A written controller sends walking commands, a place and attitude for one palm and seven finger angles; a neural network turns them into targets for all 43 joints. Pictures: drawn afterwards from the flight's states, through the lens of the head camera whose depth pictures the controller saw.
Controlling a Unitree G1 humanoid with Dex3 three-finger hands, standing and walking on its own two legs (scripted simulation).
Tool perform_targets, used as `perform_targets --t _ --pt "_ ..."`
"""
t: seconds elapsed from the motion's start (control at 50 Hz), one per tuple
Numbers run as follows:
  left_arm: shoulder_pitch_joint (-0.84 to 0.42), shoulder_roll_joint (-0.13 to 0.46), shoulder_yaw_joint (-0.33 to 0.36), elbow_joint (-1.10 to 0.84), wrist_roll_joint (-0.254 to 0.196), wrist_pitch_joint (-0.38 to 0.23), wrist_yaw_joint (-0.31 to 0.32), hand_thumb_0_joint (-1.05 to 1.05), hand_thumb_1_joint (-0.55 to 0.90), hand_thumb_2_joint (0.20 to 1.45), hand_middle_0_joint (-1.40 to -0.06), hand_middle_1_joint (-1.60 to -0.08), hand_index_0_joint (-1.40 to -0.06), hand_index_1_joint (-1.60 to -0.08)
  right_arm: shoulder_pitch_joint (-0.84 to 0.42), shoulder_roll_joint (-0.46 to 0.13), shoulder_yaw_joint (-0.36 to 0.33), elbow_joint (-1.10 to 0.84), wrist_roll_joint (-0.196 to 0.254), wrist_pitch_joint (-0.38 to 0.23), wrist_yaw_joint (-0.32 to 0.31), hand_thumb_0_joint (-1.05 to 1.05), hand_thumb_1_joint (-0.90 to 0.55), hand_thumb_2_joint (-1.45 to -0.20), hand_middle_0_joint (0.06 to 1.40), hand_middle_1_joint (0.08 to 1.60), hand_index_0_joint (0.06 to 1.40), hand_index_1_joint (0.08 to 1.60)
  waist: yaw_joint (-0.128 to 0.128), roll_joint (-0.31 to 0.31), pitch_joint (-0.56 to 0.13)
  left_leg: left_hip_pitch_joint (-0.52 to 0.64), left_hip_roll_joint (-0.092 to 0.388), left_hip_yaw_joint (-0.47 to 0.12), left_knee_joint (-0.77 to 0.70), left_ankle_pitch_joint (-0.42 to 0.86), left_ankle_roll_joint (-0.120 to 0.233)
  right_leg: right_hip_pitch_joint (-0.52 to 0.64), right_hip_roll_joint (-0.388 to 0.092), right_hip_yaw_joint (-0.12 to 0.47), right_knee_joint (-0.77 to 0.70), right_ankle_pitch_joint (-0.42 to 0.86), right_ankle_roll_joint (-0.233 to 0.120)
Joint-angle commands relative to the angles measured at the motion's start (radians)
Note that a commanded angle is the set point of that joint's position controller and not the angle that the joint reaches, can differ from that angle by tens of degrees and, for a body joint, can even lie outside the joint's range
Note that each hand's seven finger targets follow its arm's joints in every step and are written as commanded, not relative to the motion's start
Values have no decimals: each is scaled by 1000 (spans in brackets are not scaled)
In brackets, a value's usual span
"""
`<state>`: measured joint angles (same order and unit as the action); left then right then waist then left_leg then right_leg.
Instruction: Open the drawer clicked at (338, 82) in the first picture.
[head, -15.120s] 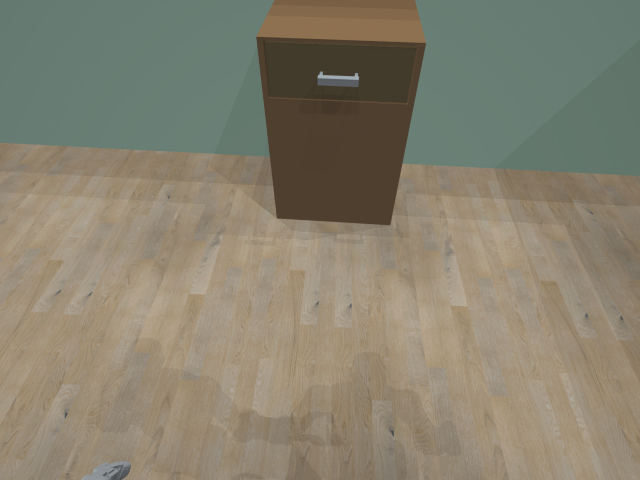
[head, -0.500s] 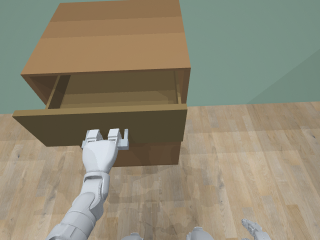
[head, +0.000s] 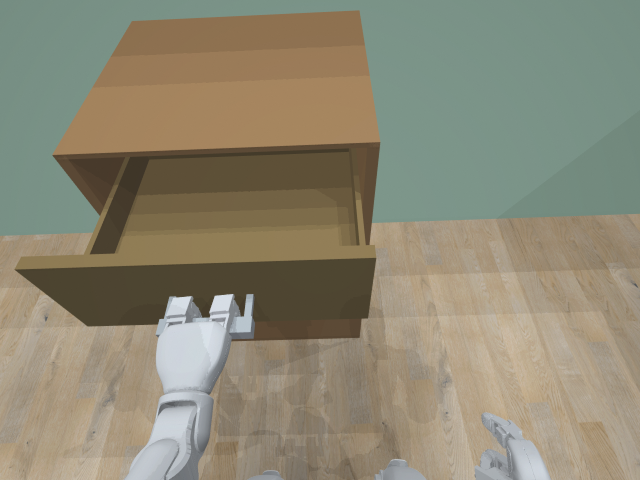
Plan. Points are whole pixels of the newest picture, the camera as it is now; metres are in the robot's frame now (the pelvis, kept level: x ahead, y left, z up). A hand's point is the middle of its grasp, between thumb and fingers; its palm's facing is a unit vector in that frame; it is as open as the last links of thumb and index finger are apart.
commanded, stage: pull the drawer open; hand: left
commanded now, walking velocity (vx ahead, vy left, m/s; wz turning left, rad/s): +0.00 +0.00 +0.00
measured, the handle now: (208, 315) +0.34 +0.18 -0.03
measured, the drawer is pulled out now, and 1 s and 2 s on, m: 0.20 0.30 0.30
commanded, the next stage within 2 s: open the thumb to release the handle in 1.06 s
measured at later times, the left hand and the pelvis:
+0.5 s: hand (204, 401) +0.23 +0.17 -0.05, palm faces -0.01 -0.10 -0.99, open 6.0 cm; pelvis +0.00 +0.00 -0.01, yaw +0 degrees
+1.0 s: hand (198, 441) +0.18 +0.17 -0.05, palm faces -0.02 -0.14 -0.99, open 6.1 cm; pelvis +0.00 -0.01 -0.02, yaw +0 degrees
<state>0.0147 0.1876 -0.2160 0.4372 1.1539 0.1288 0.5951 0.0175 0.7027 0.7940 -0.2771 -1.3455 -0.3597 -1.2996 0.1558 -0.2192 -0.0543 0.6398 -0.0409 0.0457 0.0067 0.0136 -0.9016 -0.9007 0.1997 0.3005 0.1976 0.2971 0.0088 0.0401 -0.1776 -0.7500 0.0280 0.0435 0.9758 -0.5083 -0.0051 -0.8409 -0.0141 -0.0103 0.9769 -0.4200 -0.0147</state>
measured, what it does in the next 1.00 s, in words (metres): stands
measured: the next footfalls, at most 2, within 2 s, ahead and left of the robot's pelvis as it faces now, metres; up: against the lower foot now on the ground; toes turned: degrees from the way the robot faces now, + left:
none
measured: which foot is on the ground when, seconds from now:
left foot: down 0.00-1.00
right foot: down 0.00-1.00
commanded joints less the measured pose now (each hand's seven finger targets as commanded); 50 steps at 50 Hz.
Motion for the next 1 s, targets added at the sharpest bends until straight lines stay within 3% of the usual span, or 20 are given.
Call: perform_targets --t 0.0,0.06,0.1,0.16,0.2,0.26,0.3,0.32,0.36,0.42,0.46,0.54,0.56,0.62,0.68,0.76,0.84,0.86,0.9,0.98 --pt "8 59 33 -212 -3 -2 47 0 900 900 -400 -1350 -400 -1350 -70 -101 -30 -142 -4 -38 -6 0 -900 -900 200 300 200 300 17 -81 -264 114 -57 -6 -103 340 20 263 40 -13 -112 374 -38" --pt "80 78 55 -246 -7 -7 45 0 900 900 -400 -1350 -400 -1350 -91 -101 -26 -157 -3 -38 -5 0 -900 -900 200 300 200 300 29 -98 -257 105 -60 -7 -100 341 19 275 41 -5 -111 386 -40" --pt "79 59 24 -274 1 -9 46 0 900 900 -400 -1350 -400 -1350 -93 -97 -22 -161 -6 -37 -1 0 -900 -900 200 300 200 300 20 -74 -245 111 -59 -9 -97 330 18 253 40 -7 -105 368 -39" --pt "138 73 47 -277 3 -12 51 0 900 900 -400 -1350 -400 -1350 -105 -94 -20 -167 -7 -38 -1 0 -900 -900 200 300 200 300 30 -84 -235 105 -60 -10 -92 332 17 254 43 -6 -103 370 -42" --pt "161 57 26 -307 9 -15 56 0 900 900 -400 -1350 -400 -1350 -108 -91 -19 -175 -10 -39 2 0 -900 -900 200 300 200 300 28 -76 -243 106 -59 -11 -84 331 16 247 40 -4 -95 373 -39" --pt "189 76 50 -310 5 -12 60 0 900 900 -400 -1350 -400 -1350 -117 -92 -17 -174 -9 -41 2 0 -900 -900 200 300 200 300 30 -107 -230 89 -61 -12 -79 315 17 251 40 2 -98 373 -38" --pt "233 62 32 -344 9 -14 63 0 900 900 -400 -1350 -400 -1350 -120 -88 -15 -183 -9 -41 6 0 -900 -900 200 300 200 300 38 -78 -241 99 -61 -12 -80 330 15 252 40 -1 -87 377 -40" --pt "241 49 14 -354 8 -14 61 0 900 900 -400 -1350 -400 -1350 -121 -86 -15 -185 -11 -42 9 0 -900 -900 200 300 200 300 34 -85 -246 105 -60 -12 -74 336 17 252 39 -4 -86 385 -39" --pt "291 72 45 -366 4 -17 62 0 900 900 -400 -1350 -400 -1350 -130 -86 -14 -192 -9 -42 11 0 -900 -900 200 300 200 300 45 -82 -245 101 -59 -14 -74 346 14 257 42 2 -81 396 -42" --pt "333 45 8 -392 6 -24 58 0 900 900 -400 -1350 -400 -1350 -132 -83 -9 -201 -11 -44 18 0 -900 -900 200 300 200 300 42 -78 -225 96 -58 -16 -69 336 16 238 43 -6 -75 372 -41" --pt "362 68 38 -401 6 -30 59 0 900 900 -400 -1350 -400 -1350 -136 -84 -9 -206 -12 -45 18 0 -900 -900 200 300 200 300 46 -98 -228 88 -57 -18 -65 337 15 242 44 1 -73 377 -42" --pt "398 50 10 -433 14 -42 60 0 900 900 -400 -1350 -400 -1350 -139 -80 -6 -215 -17 -50 25 0 -900 -900 200 300 200 300 46 -83 -224 84 -57 -19 -52 321 16 219 44 2 -62 352 -42" --pt "414 67 30 -445 14 -46 60 0 900 900 -400 -1350 -400 -1350 -139 -82 -6 -218 -16 -51 26 0 -900 -900 200 300 200 300 51 -84 -233 85 -56 -21 -52 335 15 223 46 5 -58 363 -45" --pt "495 48 4 -470 10 -61 53 0 900 900 -400 -1350 -400 -1350 -141 -77 -1 -230 -19 -57 34 0 -900 -900 200 300 200 300 54 -94 -218 73 -57 -21 -38 339 16 215 44 3 -46 372 -42" --pt "513 58 11 -483 14 -75 49 0 900 900 -400 -1350 -400 -1350 -145 -78 2 -234 -22 -62 36 0 -900 -900 200 300 200 300 50 -99 -193 56 -58 -25 -29 311 17 191 44 13 -45 345 -42" --pt "572 94 56 -527 15 -98 53 0 900 900 -400 -1350 -400 -1350 -142 -75 4 -247 -25 -66 36 0 -900 -900 200 300 200 300 66 -84 -213 44 -61 -25 -20 302 15 194 46 23 -32 342 -48" --pt "625 81 32 -557 15 -117 44 0 900 900 -400 -1350 -400 -1350 -145 -73 7 -260 -32 -73 45 0 -900 -900 200 300 200 300 60 -88 -187 34 -62 -29 2 277 16 143 43 31 -25 293 -47" --pt "646 108 66 -573 11 -125 46 0 900 900 -400 -1350 -400 -1350 -141 -73 8 -265 -31 -75 42 0 -900 -900 200 300 200 300 68 -96 -201 24 -62 -28 3 280 16 163 44 35 -23 308 -49" --pt "725 92 58 -571 5 -135 38 0 900 900 -400 -1350 -400 -1350 -142 -69 13 -275 -31 -78 47 0 -900 -900 200 300 200 300 80 -97 -189 12 -65 -24 5 264 15 162 42 36 -19 292 -48" --pt "766 107 69 -609 -1 -146 32 0 900 900 -400 -1350 -400 -1350 -139 -70 15 -290 -34 -77 55 0 -900 -900 200 300 200 300 82 -94 -194 4 -67 -26 21 274 15 149 43 56 -6 303 -51"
